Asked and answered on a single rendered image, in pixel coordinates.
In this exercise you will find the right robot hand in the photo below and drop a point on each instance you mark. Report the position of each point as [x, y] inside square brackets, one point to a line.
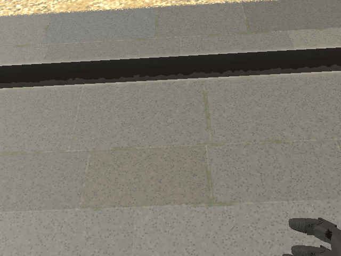
[321, 229]

